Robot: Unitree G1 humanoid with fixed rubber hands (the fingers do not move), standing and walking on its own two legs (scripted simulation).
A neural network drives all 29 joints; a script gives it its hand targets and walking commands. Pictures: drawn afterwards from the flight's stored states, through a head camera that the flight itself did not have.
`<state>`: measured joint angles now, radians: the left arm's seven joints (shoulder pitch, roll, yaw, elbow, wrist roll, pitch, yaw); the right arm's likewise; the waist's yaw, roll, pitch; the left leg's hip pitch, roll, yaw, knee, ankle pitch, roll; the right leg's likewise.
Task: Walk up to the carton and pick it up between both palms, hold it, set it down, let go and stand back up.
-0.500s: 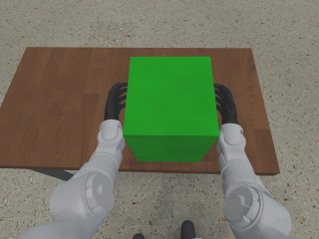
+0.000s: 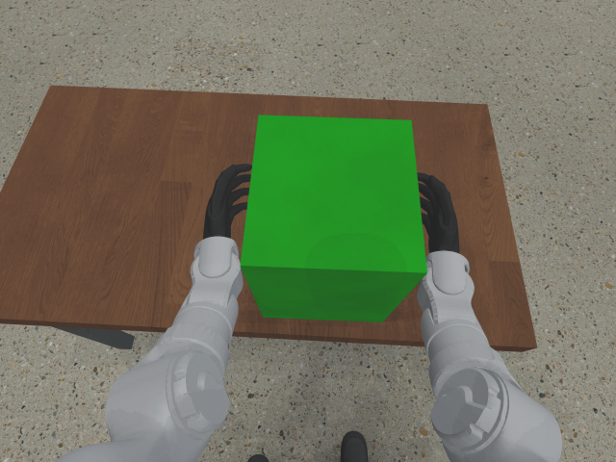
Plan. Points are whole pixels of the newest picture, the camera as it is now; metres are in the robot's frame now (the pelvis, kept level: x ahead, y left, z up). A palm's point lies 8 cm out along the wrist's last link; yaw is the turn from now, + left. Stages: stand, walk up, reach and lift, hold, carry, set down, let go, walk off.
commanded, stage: reach and lift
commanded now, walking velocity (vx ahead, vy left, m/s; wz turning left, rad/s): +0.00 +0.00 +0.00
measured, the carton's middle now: (328, 231) +0.45 -0.02 -0.07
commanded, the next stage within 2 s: none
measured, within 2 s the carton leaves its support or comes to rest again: leaves its support in 1.76 s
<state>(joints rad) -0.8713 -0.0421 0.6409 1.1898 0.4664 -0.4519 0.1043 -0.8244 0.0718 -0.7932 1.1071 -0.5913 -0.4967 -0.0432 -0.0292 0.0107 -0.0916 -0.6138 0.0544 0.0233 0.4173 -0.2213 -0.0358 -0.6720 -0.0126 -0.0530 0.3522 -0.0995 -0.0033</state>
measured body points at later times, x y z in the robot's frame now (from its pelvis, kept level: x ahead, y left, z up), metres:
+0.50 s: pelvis +0.00 -0.01 +0.00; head +0.15 -0.01 +0.42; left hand +0.44 +0.13 -0.02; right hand +0.43 -0.16 -0.02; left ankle -0.04 +0.14 -0.73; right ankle +0.01 -0.12 -0.73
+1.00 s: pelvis -0.01 -0.01 +0.00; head +0.14 +0.00 +0.42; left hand +0.43 +0.13 -0.02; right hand +0.42 -0.16 -0.02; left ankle -0.04 +0.14 -0.73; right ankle +0.01 -0.12 -0.73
